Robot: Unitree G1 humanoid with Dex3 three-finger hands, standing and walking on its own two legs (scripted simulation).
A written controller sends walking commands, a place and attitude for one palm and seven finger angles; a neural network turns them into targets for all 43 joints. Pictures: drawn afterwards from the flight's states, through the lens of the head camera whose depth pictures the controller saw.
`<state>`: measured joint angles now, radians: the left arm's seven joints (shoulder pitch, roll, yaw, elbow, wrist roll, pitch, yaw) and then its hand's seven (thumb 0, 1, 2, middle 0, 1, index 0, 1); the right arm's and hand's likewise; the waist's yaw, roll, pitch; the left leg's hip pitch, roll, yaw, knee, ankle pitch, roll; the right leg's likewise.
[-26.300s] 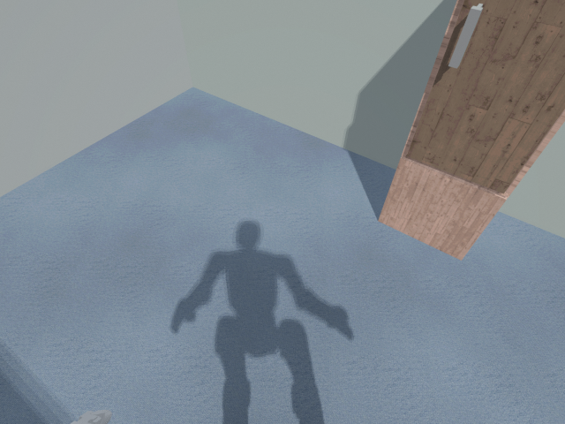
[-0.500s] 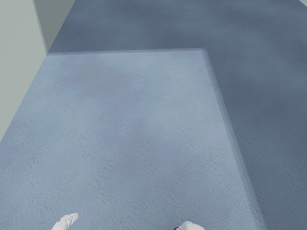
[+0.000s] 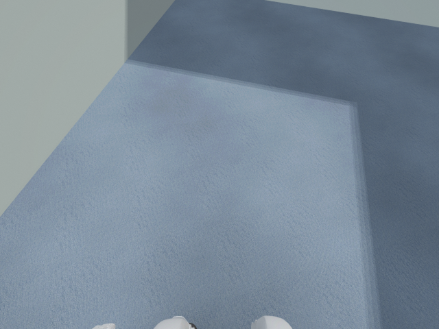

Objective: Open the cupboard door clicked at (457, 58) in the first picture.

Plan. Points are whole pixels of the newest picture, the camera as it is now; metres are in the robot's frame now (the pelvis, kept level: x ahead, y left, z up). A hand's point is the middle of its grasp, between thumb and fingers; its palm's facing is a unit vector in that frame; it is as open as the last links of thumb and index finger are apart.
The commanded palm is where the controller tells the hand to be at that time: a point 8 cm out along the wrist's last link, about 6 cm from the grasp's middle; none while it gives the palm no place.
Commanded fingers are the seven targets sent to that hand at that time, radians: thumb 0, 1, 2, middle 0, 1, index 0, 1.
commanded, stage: turn to face it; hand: left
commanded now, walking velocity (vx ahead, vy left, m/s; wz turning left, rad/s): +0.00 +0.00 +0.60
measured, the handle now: out of the picture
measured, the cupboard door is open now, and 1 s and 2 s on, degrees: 46 46 46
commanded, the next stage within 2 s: none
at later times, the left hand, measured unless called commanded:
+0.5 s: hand out of the picture +0.02 +0.12 -0.15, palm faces +0.35 -0.90 -0.26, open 7.4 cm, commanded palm none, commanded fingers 0.00 0.90 0.90 -0.20 -0.30 -0.20 -0.30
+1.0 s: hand out of the picture +0.02 +0.12 -0.14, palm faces +0.60 -0.74 -0.32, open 7.4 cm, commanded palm none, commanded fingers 0.00 0.90 0.90 -0.20 -0.30 -0.20 -0.30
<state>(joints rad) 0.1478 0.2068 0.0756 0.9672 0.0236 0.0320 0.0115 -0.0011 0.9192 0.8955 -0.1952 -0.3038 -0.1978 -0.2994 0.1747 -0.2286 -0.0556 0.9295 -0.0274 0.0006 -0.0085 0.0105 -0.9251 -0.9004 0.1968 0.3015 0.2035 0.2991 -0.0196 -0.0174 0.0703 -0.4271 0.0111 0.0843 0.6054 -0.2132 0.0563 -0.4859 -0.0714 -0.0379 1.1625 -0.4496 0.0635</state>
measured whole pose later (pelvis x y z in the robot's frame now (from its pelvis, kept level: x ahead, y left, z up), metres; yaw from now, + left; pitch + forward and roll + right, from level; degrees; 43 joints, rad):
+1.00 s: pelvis +0.07 -0.10 +0.00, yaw +38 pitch +0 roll +2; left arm 0.18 0.19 0.05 0.86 0.03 0.00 0.02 0.00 0.91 0.90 -0.20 -0.30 -0.20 -0.30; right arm 0.13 -0.26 -0.09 0.92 -0.02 0.08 0.02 0.01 -0.91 -0.90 0.20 0.30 0.21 0.30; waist -0.01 0.05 0.11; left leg -0.50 -0.02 -0.03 1.10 -0.47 -0.04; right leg -0.31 -0.09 -0.12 0.64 -0.34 -0.02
